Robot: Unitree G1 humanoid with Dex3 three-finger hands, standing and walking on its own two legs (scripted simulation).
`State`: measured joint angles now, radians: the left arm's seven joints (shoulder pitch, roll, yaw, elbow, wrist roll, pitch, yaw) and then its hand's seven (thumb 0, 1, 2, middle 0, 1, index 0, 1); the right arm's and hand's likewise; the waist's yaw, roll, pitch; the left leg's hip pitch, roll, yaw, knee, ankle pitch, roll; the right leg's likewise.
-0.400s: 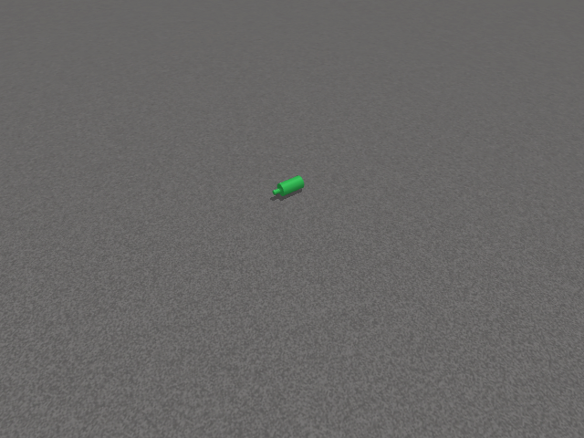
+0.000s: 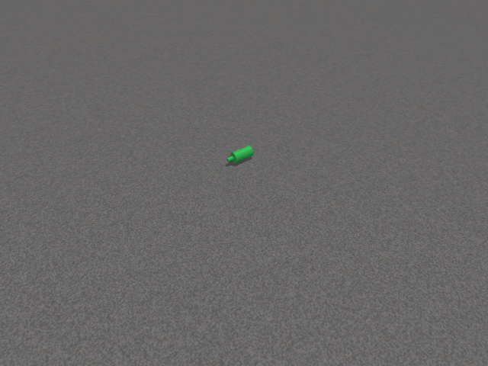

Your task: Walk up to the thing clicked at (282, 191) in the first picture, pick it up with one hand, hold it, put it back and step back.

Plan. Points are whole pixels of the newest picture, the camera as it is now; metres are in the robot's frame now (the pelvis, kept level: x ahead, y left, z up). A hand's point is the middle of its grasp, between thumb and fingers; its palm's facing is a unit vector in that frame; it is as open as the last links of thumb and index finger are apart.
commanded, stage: stand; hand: left
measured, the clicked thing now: (239, 155) +1.43 +0.05 -0.75
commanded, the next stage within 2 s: walk up in 0.72 s
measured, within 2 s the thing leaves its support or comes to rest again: neither
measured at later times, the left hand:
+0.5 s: hand out of the picture +0.08 +0.25 -0.16, palm faces -0.02 -0.94 -0.33, open 7.4 cm
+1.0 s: hand out of the picture +0.08 +0.31 -0.17, palm faces +0.22 -0.92 -0.31, open 7.4 cm
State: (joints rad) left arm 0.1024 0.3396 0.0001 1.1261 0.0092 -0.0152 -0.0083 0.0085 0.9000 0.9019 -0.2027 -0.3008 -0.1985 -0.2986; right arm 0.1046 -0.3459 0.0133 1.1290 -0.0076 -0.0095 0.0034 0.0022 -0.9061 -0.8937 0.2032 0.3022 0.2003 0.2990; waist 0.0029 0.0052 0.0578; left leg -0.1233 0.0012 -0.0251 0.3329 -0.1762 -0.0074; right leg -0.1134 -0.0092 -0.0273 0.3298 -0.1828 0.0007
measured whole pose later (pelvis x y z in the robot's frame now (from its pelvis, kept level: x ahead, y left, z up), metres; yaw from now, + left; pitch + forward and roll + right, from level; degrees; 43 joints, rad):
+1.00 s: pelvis +0.06 +0.01 -0.02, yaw +10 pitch -1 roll -1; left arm 0.17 0.45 0.14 0.94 0.07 0.01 -0.11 0.01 0.90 0.90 -0.20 -0.30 -0.20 -0.30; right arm 0.29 -0.43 -0.09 0.99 -0.03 -0.05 0.06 0.01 -0.90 -0.89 0.20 0.30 0.20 0.30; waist 0.07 -0.07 0.05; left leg -0.36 0.06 0.07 0.62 -0.35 0.03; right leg -0.07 -0.08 -0.20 0.50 -0.40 -0.02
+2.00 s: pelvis +0.56 -0.05 -0.04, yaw +26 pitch -3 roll +1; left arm 0.34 0.40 0.08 0.77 0.05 0.05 -0.09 0.01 0.90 0.90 -0.20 -0.30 -0.20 -0.30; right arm 0.29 -0.41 -0.04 0.79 0.00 -0.10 -0.05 0.00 -0.90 -0.89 0.21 0.30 0.20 0.30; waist 0.05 -0.10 0.13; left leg -0.42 0.01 0.12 0.73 -0.27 0.07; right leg -0.34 0.03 -0.06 1.19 -0.53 -0.01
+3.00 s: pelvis +0.94 -0.25 -0.03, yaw +32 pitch -3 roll +1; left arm 0.28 0.49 0.13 0.76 0.05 0.08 -0.12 0.01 0.90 0.90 -0.20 -0.30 -0.20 -0.30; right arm 0.37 -0.44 -0.05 0.88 -0.03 -0.10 -0.05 0.00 -0.90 -0.89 0.21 0.30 0.21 0.30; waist 0.00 -0.14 0.08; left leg -0.33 0.11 0.04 0.67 -0.29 -0.01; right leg -0.54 -0.14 0.10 0.99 -0.37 0.01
